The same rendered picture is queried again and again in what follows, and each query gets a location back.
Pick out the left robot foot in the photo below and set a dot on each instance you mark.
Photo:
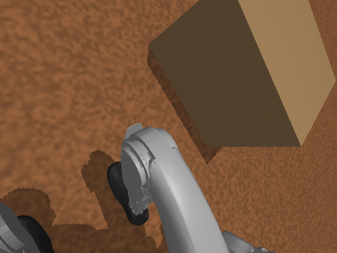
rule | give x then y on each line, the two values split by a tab
39	235

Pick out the right robot foot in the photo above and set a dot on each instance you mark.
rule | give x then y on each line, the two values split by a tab
115	180

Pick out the right robot hand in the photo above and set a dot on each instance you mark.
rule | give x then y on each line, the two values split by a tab
236	244

